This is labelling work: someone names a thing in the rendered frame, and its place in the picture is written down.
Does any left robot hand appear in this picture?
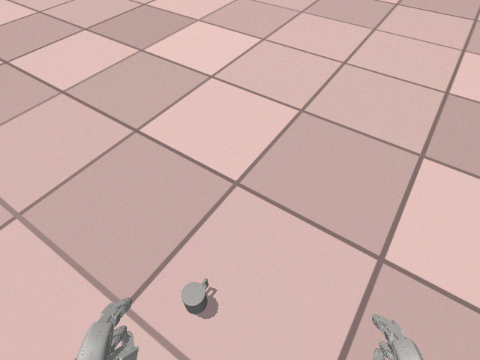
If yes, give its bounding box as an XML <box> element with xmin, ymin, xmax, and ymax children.
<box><xmin>76</xmin><ymin>298</ymin><xmax>139</xmax><ymax>360</ymax></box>

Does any mug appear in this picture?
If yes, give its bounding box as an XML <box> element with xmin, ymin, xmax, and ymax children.
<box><xmin>181</xmin><ymin>279</ymin><xmax>209</xmax><ymax>314</ymax></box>

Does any right robot hand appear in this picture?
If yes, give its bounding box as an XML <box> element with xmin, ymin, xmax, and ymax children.
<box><xmin>372</xmin><ymin>314</ymin><xmax>424</xmax><ymax>360</ymax></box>

